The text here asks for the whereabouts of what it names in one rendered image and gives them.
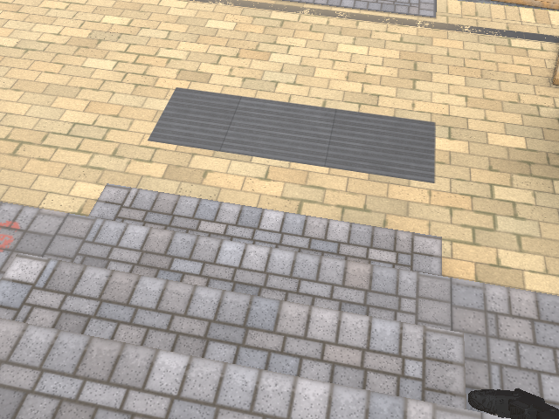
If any right robot hand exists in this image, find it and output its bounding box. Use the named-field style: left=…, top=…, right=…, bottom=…
left=468, top=388, right=559, bottom=419

